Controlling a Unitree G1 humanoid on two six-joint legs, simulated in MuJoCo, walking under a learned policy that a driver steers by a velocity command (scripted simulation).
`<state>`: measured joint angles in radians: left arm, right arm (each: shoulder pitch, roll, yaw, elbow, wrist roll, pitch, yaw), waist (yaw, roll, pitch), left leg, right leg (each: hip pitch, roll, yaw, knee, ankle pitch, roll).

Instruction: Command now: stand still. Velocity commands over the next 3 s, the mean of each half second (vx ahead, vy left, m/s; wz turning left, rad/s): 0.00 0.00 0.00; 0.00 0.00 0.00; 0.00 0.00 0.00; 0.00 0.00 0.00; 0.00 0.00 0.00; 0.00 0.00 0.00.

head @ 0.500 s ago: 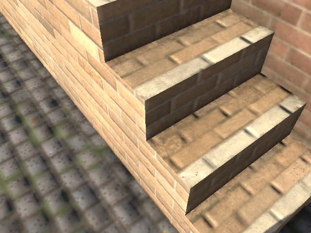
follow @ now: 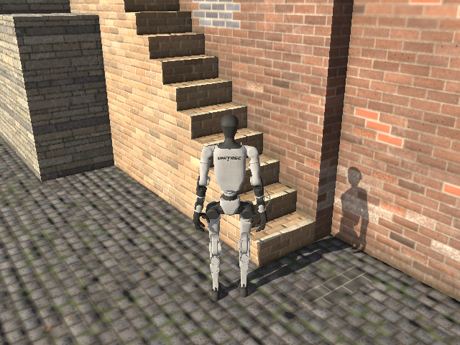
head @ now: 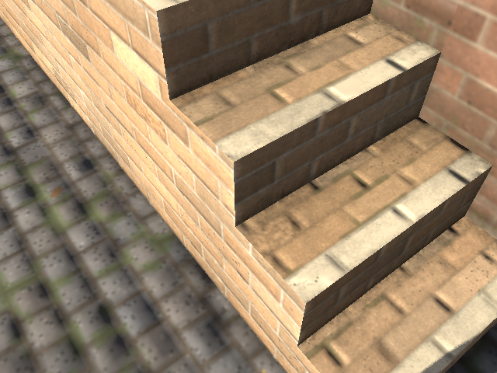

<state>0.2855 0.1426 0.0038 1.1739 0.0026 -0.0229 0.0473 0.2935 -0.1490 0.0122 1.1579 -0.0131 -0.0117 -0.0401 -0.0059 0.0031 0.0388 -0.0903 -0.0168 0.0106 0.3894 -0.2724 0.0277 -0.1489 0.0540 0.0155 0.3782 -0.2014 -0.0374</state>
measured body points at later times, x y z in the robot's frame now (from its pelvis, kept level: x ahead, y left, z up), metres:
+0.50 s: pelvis +0.00 +0.00 +0.00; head +0.01 +0.01 +0.45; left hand -0.02 +0.22 -0.16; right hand -0.02 -0.21 -0.16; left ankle -0.04 +0.10 -0.74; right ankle +0.00 -0.10 -0.74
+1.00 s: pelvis +0.00 +0.01 +0.00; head +0.01 +0.01 +0.45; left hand -0.02 +0.22 -0.16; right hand -0.02 -0.21 -0.16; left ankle -0.04 +0.10 -0.74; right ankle +0.00 -0.10 -0.74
